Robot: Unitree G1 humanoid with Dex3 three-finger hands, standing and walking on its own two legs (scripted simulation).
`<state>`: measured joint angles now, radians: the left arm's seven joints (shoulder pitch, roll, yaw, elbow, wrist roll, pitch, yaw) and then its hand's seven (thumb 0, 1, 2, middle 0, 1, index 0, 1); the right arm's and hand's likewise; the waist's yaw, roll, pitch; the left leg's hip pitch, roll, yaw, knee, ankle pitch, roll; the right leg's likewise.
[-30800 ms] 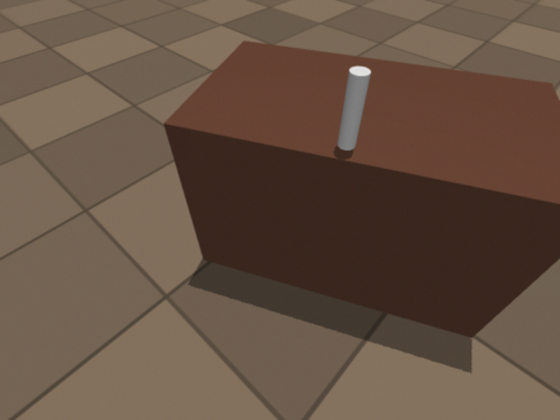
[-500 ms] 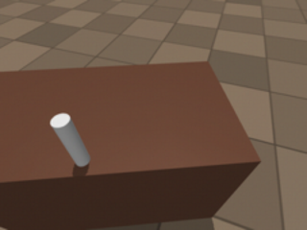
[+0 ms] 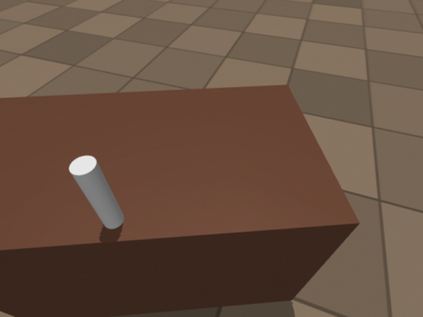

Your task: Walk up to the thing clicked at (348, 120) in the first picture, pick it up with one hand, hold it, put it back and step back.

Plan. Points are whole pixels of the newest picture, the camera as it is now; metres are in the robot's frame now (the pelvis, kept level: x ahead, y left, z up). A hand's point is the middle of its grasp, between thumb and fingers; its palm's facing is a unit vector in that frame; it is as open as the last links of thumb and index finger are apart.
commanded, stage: stand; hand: left
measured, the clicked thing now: (100, 196) +0.37 +0.24 +0.02
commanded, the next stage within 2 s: step back in 1.96 s
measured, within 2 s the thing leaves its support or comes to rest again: neither
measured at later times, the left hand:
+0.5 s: hand out of the picture +0.06 +0.25 -0.16, palm faces -0.03 -0.94 -0.34, open 7.4 cm
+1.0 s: hand out of the picture +0.06 +0.25 -0.16, palm faces -0.03 -0.94 -0.34, open 7.4 cm
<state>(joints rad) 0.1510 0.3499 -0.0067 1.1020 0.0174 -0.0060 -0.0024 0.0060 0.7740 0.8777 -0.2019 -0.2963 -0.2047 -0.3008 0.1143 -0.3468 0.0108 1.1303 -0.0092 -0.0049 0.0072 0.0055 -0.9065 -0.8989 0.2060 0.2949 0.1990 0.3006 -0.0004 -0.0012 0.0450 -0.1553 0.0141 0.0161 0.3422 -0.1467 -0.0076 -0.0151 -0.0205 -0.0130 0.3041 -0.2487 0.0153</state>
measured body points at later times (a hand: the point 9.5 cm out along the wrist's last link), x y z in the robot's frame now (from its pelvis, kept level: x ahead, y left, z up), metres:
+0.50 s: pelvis +0.00 +0.00 +0.00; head +0.00 +0.00 +0.45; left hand +0.06 +0.30 -0.13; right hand +0.07 -0.30 -0.13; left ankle +0.03 +0.12 -0.75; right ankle -0.05 -0.13 -0.75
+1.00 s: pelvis +0.00 +0.00 +0.00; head +0.00 +0.00 +0.45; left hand +0.06 +0.30 -0.14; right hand +0.07 -0.30 -0.13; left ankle +0.03 +0.12 -0.75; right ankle -0.05 -0.13 -0.75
